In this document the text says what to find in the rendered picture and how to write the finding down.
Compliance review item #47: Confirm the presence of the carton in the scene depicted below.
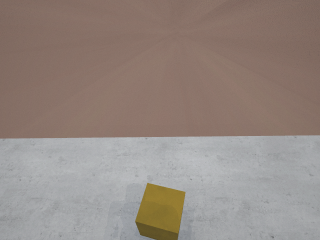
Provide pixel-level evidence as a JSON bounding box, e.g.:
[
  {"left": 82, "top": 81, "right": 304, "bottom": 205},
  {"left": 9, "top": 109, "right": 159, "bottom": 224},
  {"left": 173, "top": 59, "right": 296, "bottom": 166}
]
[{"left": 135, "top": 183, "right": 186, "bottom": 240}]

